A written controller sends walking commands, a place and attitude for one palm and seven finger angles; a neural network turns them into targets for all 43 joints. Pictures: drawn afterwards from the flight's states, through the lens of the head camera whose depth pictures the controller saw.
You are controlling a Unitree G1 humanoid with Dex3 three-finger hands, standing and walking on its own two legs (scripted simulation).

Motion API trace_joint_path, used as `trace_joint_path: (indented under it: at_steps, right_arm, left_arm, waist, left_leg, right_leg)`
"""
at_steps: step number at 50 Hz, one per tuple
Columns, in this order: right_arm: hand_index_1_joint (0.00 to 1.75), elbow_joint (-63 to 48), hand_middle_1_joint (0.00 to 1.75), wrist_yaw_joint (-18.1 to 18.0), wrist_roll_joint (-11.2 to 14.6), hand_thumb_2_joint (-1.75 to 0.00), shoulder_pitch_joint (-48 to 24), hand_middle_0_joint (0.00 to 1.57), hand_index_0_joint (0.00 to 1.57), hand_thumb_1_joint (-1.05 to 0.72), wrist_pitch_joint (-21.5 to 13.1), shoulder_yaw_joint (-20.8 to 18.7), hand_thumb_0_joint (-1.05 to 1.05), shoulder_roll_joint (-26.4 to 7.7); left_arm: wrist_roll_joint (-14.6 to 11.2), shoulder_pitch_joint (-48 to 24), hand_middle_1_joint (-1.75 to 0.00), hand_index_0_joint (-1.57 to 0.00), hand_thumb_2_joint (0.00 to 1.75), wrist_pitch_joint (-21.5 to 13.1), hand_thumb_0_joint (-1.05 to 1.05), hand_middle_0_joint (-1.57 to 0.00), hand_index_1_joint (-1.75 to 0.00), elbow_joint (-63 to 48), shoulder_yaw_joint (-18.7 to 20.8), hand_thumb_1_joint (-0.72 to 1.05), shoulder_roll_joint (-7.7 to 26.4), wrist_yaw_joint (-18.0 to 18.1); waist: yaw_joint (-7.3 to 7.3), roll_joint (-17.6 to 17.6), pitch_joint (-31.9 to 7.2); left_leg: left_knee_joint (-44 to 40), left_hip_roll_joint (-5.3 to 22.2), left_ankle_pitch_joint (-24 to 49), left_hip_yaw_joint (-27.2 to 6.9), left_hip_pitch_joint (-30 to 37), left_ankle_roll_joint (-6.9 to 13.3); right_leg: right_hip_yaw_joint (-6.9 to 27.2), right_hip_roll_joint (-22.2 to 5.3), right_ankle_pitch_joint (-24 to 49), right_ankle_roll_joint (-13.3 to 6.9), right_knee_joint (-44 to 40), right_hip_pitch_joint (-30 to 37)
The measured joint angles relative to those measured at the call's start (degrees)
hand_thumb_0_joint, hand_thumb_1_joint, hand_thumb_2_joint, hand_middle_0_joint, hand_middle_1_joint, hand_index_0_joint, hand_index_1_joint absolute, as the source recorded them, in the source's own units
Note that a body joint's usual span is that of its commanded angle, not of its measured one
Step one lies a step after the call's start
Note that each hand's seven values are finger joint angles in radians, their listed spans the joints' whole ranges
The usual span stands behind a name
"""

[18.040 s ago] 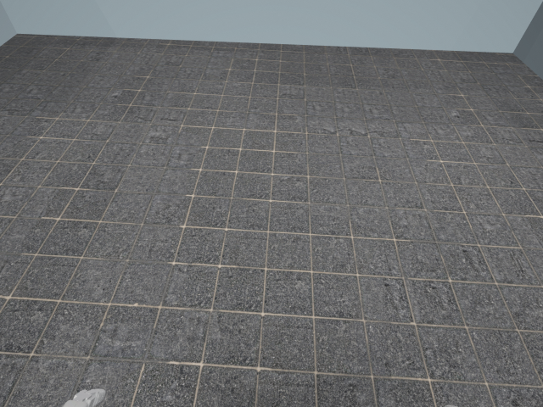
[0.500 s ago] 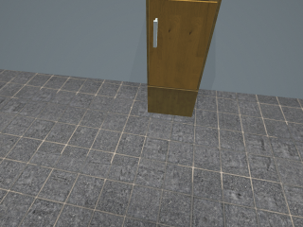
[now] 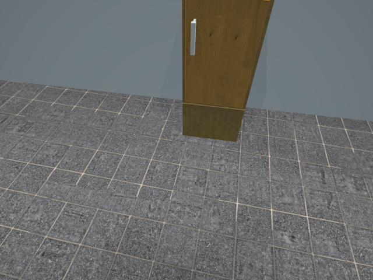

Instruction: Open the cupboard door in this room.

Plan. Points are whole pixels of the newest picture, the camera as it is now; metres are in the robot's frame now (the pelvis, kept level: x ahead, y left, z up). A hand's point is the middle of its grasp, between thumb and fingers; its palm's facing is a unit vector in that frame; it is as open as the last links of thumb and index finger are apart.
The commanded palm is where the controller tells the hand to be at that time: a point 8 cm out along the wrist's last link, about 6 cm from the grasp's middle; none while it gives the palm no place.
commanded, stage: walk to a spot facing it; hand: left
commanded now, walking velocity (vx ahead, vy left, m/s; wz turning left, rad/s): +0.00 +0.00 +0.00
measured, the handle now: (193, 37) +1.15 +0.04 -0.01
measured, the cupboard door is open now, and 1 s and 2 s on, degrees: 0 0 0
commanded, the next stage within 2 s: take the last steps up to it in 0.70 s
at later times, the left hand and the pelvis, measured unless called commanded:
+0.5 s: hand out of the picture +0.06 +0.19 -0.19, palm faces -0.08 -0.99 -0.15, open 7.4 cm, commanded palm none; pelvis +0.06 +0.02 -0.01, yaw -6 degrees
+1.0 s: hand (160, 210) +0.34 +0.10 -0.18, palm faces -0.20 -0.96 -0.22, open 7.3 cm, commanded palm none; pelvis +0.24 -0.07 -0.01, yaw -13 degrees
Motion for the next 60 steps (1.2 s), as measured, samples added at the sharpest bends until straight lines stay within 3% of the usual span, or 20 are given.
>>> trace_joint_path:
  at_steps: [9, 16, 19, 21, 23, 25, 28, 32, 35, 37, 38, 41, 44, 47, 51, 60]
  right_arm:
    - [0.30, -0.7, 0.30, 0.2, -0.3, -0.90, -1.6, 0.20, 0.20, -0.91, 0.1, -0.1, 0.01, -2.1]
    - [0.30, -2.1, 0.30, 0.9, -0.9, -0.90, 1.4, 0.20, 0.20, -0.91, 0.7, -0.5, 0.01, -1.5]
    - [0.30, -2.4, 0.30, 1.0, -0.8, -0.90, 3.1, 0.20, 0.20, -0.91, -0.1, -0.6, 0.01, -0.7]
    - [0.30, -2.7, 0.30, 0.9, -1.0, -0.90, 4.4, 0.20, 0.20, -0.91, -1.2, -0.7, 0.01, 0.1]
    - [0.30, -2.8, 0.30, 0.5, -1.2, -0.90, 6.1, 0.20, 0.20, -0.91, -2.3, -0.8, 0.00, 0.7]
    - [0.30, -2.4, 0.30, 0.2, -1.4, -0.90, 8.1, 0.20, 0.20, -0.91, -2.8, -0.7, 0.00, 1.6]
    - [0.30, -0.7, 0.30, -0.1, -1.5, -0.90, 11.2, 0.20, 0.20, -0.91, -3.1, -0.4, 0.00, 2.9]
    - [0.30, 1.5, 0.30, -0.3, -1.5, -0.90, 14.3, 0.20, 0.20, -0.91, -2.7, -0.4, 0.01, 3.9]
    - [0.30, 2.7, 0.30, 0.0, -1.1, -0.90, 15.2, 0.20, 0.20, -0.91, -2.1, -0.9, 0.01, 3.9]
    - [0.30, 3.5, 0.30, 0.4, -0.7, -0.90, 15.6, 0.20, 0.20, -0.90, -1.5, -1.3, 0.01, 3.9]
    - [0.30, 3.7, 0.30, 0.7, -0.3, -0.90, 15.4, 0.20, 0.20, -0.90, -1.1, -1.4, 0.01, 3.9]
    - [0.30, 1.9, 0.30, 0.9, 0.4, -0.90, 9.7, 0.20, 0.20, -0.90, 0.3, -1.9, 0.01, 2.4]
    - [0.30, -1.7, 0.30, 0.8, -0.2, -0.90, 2.8, 0.20, 0.20, -0.91, 0.0, -2.3, 0.01, 0.6]
    - [0.30, -5.4, 0.29, 0.8, -0.8, -0.90, -2.7, 0.20, 0.20, -0.91, -0.3, -2.5, 0.01, -0.7]
    - [0.29, -8.0, 0.29, 1.4, -0.9, -0.90, -6.8, 0.20, 0.20, -0.91, -0.2, -2.5, 0.01, -1.4]
    - [0.30, -8.4, 0.29, 3.0, -0.7, -0.90, -8.9, 0.20, 0.20, -0.91, 0.1, -1.7, 0.00, -0.5]
  left_arm:
    - [0.0, -1.6, -0.30, -0.20, 0.90, 0.1, 0.00, -0.20, -0.30, -0.7, 0.5, 0.90, 2.6, -0.2]
    - [0.3, 1.6, -0.30, -0.19, 0.90, 1.1, 0.00, -0.20, -0.30, -1.2, 1.8, 0.90, 1.8, -1.1]
    - [0.2, 3.5, -0.30, -0.20, 0.90, 1.0, 0.00, -0.20, -0.30, -1.0, 2.3, 0.90, 1.1, -1.6]
    - [0.3, 4.4, -0.30, -0.19, 0.90, 1.6, 0.00, -0.20, -0.30, -0.6, 2.4, 0.90, 0.7, -1.9]
    - [0.6, 4.0, -0.30, -0.19, 0.90, 2.5, 0.00, -0.20, -0.30, -0.4, 2.4, 0.90, 0.1, -2.3]
    - [0.8, 2.6, -0.30, -0.19, 0.90, 2.7, 0.01, -0.20, -0.30, -0.9, 2.5, 0.90, -0.1, -2.6]
    - [1.2, -0.5, -0.30, -0.20, 0.90, 2.8, 0.01, -0.20, -0.30, -2.7, 3.0, 0.92, 0.3, -2.7]
    - [0.8, -5.2, -0.30, -0.19, 0.90, 2.7, 0.02, -0.20, -0.30, -5.8, 3.5, 0.93, 1.6, -3.3]
    - [0.6, -8.5, -0.30, -0.19, 0.90, 1.5, 0.02, -0.20, -0.30, -8.2, 3.4, 0.93, 2.0, -3.6]
    - [0.8, -9.3, -0.30, -0.19, 0.90, -0.1, 0.01, -0.20, -0.30, -9.5, 3.4, 0.92, 2.5, -3.5]
    - [0.9, -9.4, -0.30, -0.19, 0.90, -1.2, 0.01, -0.20, -0.30, -9.8, 3.5, 0.92, 2.8, -3.3]
    - [0.1, -9.7, -0.30, -0.19, 0.90, -2.5, 0.00, -0.20, -0.30, -9.5, 3.4, 0.92, 2.6, -2.3]
    - [0.1, -8.8, -0.30, -0.19, 0.90, -1.9, 0.00, -0.20, -0.30, -7.7, 2.6, 0.91, 1.7, -1.6]
    - [0.3, -7.2, -0.30, -0.20, 0.90, -1.5, 0.00, -0.20, -0.30, -6.0, 2.5, 0.93, 0.7, -0.9]
    - [0.6, -4.5, -0.30, -0.20, 0.90, -1.9, 0.00, -0.20, -0.30, -4.7, 2.1, 0.93, 0.5, -1.2]
    - [0.8, 1.3, -0.30, -0.20, 0.90, -2.7, 0.00, -0.20, -0.30, -2.7, 1.8, 0.91, 0.4, -1.6]
  waist:
    - [0.12, 0.2, -0.2]
    - [0.51, 0.5, -2.9]
    - [0.38, -0.1, -3.1]
    - [-0.11, -1.2, -3.1]
    - [-1.01, -1.2, -2.4]
    - [-1.77, -1.0, -1.4]
    - [-2.09, -0.8, 0.2]
    - [-2.47, 0.1, 2.5]
    - [-2.58, 1.2, 4.5]
    - [-1.94, 1.1, 5.0]
    - [-1.33, 0.7, 4.9]
    - [-1.39, 0.7, 6.4]
    - [-1.78, 0.6, 6.1]
    - [-1.86, 1.1, 4.2]
    - [-0.89, 1.4, 1.4]
    - [2.45, -0.2, -0.5]
  left_leg:
    - [0.0, 0.2, 0.2, 0.3, -0.4, 0.0]
    - [8.3, 1.3, -8.7, 0.8, -3.1, 1.1]
    - [9.8, 1.3, -7.7, 1.3, -2.9, 1.1]
    - [10.0, 0.7, -9.4, 2.9, -1.9, 1.2]
    - [8.7, 0.4, -10.4, 4.1, -0.1, 1.4]
    - [6.1, 0.2, -10.0, 4.9, 2.0, 1.2]
    - [2.0, 0.3, -9.5, 6.1, 5.7, 0.6]
    - [-2.1, 1.2, -10.0, 7.9, 10.5, -1.2]
    - [-1.4, 2.8, -12.6, 9.3, 13.3, -2.9]
    - [6.1, 4.6, -15.7, 9.7, 12.8, -3.1]
    - [14.5, 5.7, -16.2, 8.6, 10.1, -2.2]
    - [44.5, 4.3, -15.0, -1.8, -4.1, 0.0]
    - [52.9, 3.6, -9.5, -4.4, -15.2, 0.6]
    - [48.1, 4.0, -6.2, -4.5, -22.3, 0.1]
    - [39.4, 4.1, -2.3, -4.0, -26.0, -0.5]
    - [17.3, 2.3, -1.2, -1.7, -18.9, 0.1]
  right_leg:
    - [0.3, 0.2, 0.5, 0.0, -0.4, -0.3]
    - [1.8, 1.1, -3.0, -0.1, 3.7, -2.1]
    - [3.0, 1.2, -5.3, 0.3, 6.6, -2.9]
    - [4.3, 0.5, -9.0, -0.3, 13.1, -5.3]
    - [4.6, 0.1, -11.4, -0.5, 25.1, -10.3]
    - [4.4, -0.6, -10.7, -0.4, 34.3, -15.4]
    - [4.0, -1.9, -8.3, 0.0, 40.3, -22.1]
    - [2.1, -3.1, -3.8, -0.1, 32.7, -26.7]
    - [0.2, -1.9, -0.9, -1.4, 22.4, -25.3]
    - [-0.9, -0.5, 2.4, -2.4, 15.9, -21.3]
    - [-1.0, -0.1, 3.2, -3.3, 15.4, -20.2]
    - [-0.9, 1.2, -1.1, -4.6, 19.4, -19.3]
    - [-0.5, 2.3, -0.8, -4.2, 15.1, -15.2]
    - [-0.3, 3.0, 0.1, -4.1, 10.1, -11.5]
    - [-0.5, 3.3, 0.2, -3.5, 4.9, -6.7]
    - [-2.7, 0.9, -3.8, -0.3, 0.4, 2.3]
